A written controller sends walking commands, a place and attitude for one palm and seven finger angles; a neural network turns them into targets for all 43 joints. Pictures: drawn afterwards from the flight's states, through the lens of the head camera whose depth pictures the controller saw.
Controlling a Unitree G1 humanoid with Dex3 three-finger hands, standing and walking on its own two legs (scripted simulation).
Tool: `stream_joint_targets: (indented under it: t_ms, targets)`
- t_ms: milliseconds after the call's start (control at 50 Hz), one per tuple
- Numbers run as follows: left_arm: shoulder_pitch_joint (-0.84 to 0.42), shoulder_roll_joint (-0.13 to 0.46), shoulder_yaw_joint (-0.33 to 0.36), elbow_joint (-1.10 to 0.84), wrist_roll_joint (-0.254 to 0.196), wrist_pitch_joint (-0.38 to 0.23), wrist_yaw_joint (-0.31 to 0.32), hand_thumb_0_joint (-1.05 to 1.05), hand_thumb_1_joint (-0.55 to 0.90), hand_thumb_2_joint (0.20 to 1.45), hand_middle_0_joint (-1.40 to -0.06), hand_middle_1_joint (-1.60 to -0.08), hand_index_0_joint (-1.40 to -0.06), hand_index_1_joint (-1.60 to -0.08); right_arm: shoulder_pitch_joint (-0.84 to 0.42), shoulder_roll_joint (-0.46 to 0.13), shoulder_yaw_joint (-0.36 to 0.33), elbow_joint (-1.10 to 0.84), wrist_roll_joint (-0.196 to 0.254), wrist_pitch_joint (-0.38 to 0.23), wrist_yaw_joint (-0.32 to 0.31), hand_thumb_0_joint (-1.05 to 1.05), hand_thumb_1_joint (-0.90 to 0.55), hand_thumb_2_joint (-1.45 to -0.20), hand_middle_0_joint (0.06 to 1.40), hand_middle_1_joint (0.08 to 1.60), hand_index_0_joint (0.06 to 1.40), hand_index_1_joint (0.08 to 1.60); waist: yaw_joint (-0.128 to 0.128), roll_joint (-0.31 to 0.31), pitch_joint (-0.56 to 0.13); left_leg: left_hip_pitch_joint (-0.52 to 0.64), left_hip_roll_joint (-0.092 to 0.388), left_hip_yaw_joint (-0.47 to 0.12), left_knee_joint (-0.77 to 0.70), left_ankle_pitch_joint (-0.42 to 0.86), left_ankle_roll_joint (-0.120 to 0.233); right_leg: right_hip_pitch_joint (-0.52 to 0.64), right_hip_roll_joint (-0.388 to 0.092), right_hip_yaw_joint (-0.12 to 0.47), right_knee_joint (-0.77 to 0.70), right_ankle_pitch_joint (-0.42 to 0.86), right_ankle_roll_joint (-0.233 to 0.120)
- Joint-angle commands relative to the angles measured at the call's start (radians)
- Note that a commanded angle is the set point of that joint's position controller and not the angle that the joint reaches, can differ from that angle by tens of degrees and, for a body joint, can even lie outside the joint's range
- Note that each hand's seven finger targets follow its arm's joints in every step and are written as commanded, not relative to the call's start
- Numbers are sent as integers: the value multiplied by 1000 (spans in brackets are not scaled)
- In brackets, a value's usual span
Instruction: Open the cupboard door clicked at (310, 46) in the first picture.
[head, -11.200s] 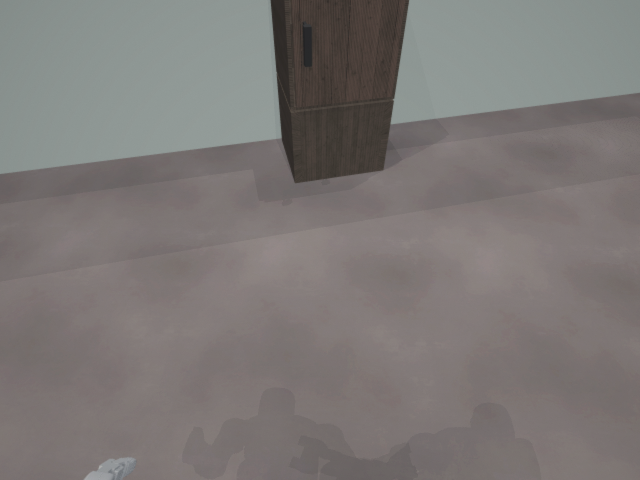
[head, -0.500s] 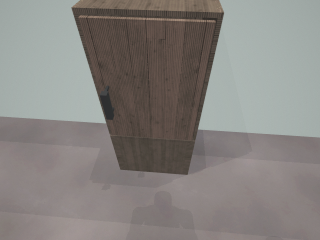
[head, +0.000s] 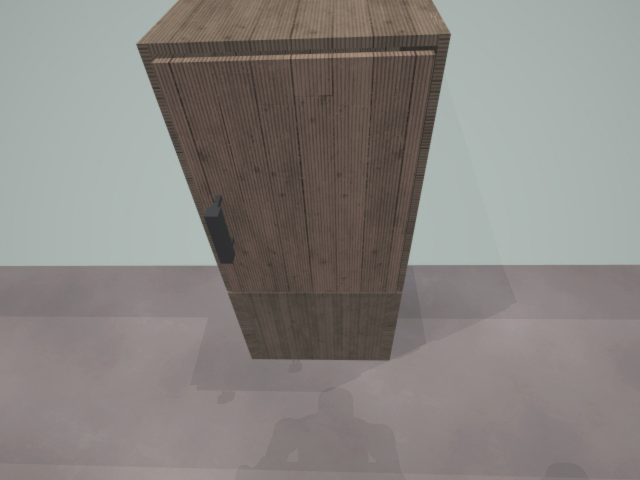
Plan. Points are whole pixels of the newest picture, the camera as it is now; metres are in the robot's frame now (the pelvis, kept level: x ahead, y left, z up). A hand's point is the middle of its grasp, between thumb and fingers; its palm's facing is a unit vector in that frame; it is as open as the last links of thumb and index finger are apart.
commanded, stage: look again from close up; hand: left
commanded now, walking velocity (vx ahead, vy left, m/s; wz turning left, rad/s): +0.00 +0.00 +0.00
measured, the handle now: (222, 229) +0.60 +0.24 -0.08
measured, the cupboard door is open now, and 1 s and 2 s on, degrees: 0 0 0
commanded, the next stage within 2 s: shuffle to correct the standing spot in 0.14 s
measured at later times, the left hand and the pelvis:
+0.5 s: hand out of the picture +0.02 +0.17 -0.18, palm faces +0.05 -0.98 -0.20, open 7.4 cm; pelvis +0.02 -0.01 -0.01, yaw +0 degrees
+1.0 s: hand out of the picture +0.13 +0.18 -0.17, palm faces +0.03 -0.96 -0.26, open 7.4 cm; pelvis +0.06 -0.01 -0.01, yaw +2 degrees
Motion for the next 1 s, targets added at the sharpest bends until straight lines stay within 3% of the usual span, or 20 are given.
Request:
stream_joint_targets:
  t_ms: [0, 220, 300, 420, 480, 520, 540, 560, 580, 600, 620, 680, 720, 820, 840, 860, 880, 900, 920, 980]
  targets:
    - [50, 96, 15, -32, -3, -10, 9, 0, 900, 900, -200, -300, -200, -300, 42, -121, -18, -34, -3, -24, -7, 0, -900, -900, 200, 300, 200, 300, 15, -52, 46, -25, 152, -130, -104, 414, 2, 40, -50, 32, -28, 218, -53]
    - [12, 129, 15, -41, -2, -7, 6, 0, 900, 900, -200, -300, -200, -300, -5, -132, -20, -9, -1, -17, -4, 0, -900, -900, 200, 300, 200, 300, 13, -61, 52, -3, 140, -111, -112, 313, -2, 50, -66, 59, -55, 264, -57]
    - [42, 116, 19, -37, 8, 0, -1, 0, 900, 900, -200, -300, -200, -300, 5, -110, -17, -7, -6, -3, 6, 0, -900, -900, 200, 300, 200, 300, 18, -68, 66, -43, 116, -87, -85, 47, 4, 38, -75, 91, -64, 49, -80]
    - [107, 173, 47, -38, 10, -6, -5, 0, 900, 900, -200, -300, -200, -300, -4, -83, -16, -39, -9, 7, 13, 0, -900, -900, 200, 300, 200, 300, 29, -182, 131, -190, 39, 2, 106, -80, -28, 64, -206, 292, -181, -21, -172]
    - [120, 180, 59, -48, 14, -9, -1, 0, 900, 900, -200, -300, -200, -300, 9, -75, -21, -47, -7, 2, 15, 0, -900, -900, 200, 300, 200, 300, 24, -189, 131, -166, 49, 4, 88, -92, -29, 48, -244, 296, -173, 56, -198]
    - [84, 157, 58, -59, 13, -4, -3, 0, 900, 900, -200, -300, -200, -300, 72, -77, -18, -23, -5, -6, 16, 0, -900, -900, 200, 300, 200, 300, -5, -126, 116, -32, 62, -10, -29, 6, -18, -23, -169, 177, -74, 93, -158]
    - [62, 118, 49, -67, 13, 3, -5, 0, 900, 900, -200, -300, -200, -300, 120, -102, -22, -3, -7, -13, 15, 0, -900, -900, 200, 300, 200, 300, -24, -13, 103, 68, 127, -90, -78, 172, 10, -92, -72, 61, 60, 82, -113]
    - [43, 70, 35, -75, 13, 5, -6, 0, 900, 900, -200, -300, -200, -300, 187, -154, -32, 16, -13, -15, 6, 0, -900, -900, 200, 300, 200, 300, -44, 159, 75, 184, 264, -254, -112, 462, 80, -221, 18, -75, 255, -57, -63]
    - [11, 58, 23, -89, 13, 1, 3, 0, 900, 900, -200, -300, -200, -300, 229, -149, -28, 29, -8, -12, -6, 0, -900, -900, 200, 300, 200, 300, -54, 207, 86, 269, 343, -327, -127, 842, 137, -355, 29, -74, 384, -297, -40]
    - [2, 68, 22, -85, 8, 2, 10, 0, 900, 900, -200, -300, -200, -300, 220, -126, -16, 28, -8, -13, -16, 0, -900, -900, 200, 300, 200, 300, -43, 135, 77, 292, 358, -309, -89, 1084, 163, -370, -6, -23, 442, -309, -38]
    - [6, 58, 22, -80, 4, 2, 11, 0, 900, 900, -200, -300, -200, -300, 183, -114, -12, 11, -7, -17, -21, 0, -900, -900, 200, 300, 200, 300, -28, 81, 76, 264, 353, -259, -80, 1137, 172, -342, -29, -9, 445, -288, -37]
    - [0, 62, 24, -72, 2, 7, 0, 0, 900, 900, -200, -300, -200, -300, 69, -150, -25, -21, -5, -16, -25, 0, -900, -900, 200, 300, 200, 300, 9, 18, 94, 176, 290, -171, -90, 1066, 144, -242, -36, -41, 320, -162, -34]
    - [4, 78, 31, -75, 1, 14, 0, 0, 900, 900, -200, -300, -200, -300, 30, -181, -38, -30, 0, -17, -27, 0, -900, -900, 200, 300, 200, 300, 20, 44, 67, 160, 264, -132, -97, 1028, 116, -172, -17, -67, 245, -66, -34]
    - [55, 74, 34, -72, 4, 10, 6, 0, 900, 900, -200, -300, -200, -300, 27, -135, -49, -24, 4, -4, -24, 0, -900, -900, 200, 300, 200, 300, 44, 25, 17, 137, 241, -103, 3, 941, 56, -25, -3, -77, 14, 150, -46]
    - [88, 89, 38, -63, 6, 4, 9, 0, 900, 900, -200, -300, -200, -300, 31, -120, -49, -27, 7, 0, -21, 0, -900, -900, 200, 300, 200, 300, 55, -19, -14, 93, 207, -91, 59, 823, 29, 52, -29, -40, -22, 339, -55]
    - [120, 123, 44, -56, 8, -2, 13, 0, 900, 900, -200, -300, -200, -300, 46, -100, -51, -33, 10, 3, -19, 0, -900, -900, 200, 300, 200, 300, 55, -108, -59, -6, 141, -62, 140, 562, -2, 148, -128, 89, 22, 646, -105]
    - [124, 160, 48, -57, 7, -8, 15, 0, 900, 900, -200, -300, -200, -300, 74, -72, -50, -35, 16, 8, -14, 0, -900, -900, 200, 300, 200, 300, 41, -182, -89, -112, 69, -37, 206, 198, -26, 231, -263, 194, 25, 894, -191]
    - [126, 170, 43, -50, 2, -9, 14, 0, 900, 900, -200, -300, -200, -300, 64, -44, -48, -31, 19, 14, -15, 0, -900, -900, 200, 300, 200, 300, 36, -217, -74, -136, 36, -32, 265, -205, -43, 209, -344, 220, -37, 962, -260]
    - [88, 174, 44, -64, 8, -10, 15, 0, 900, 900, -200, -300, -200, -300, 33, -35, -47, -34, 18, 23, -16, 0, -900, -900, 200, 300, 200, 300, 35, -279, -64, -133, 57, -54, 310, -310, -40, 150, -333, 243, -76, 861, -283]
    - [-72, 188, 49, -116, 16, -3, 10, 0, 900, 900, -200, -300, -200, -300, 31, -57, -54, -19, 11, 27, -4, 0, -900, -900, 200, 300, 200, 300, -12, -233, 15, -75, 76, -37, 197, -205, -37, -7, -233, 138, -137, 456, -229]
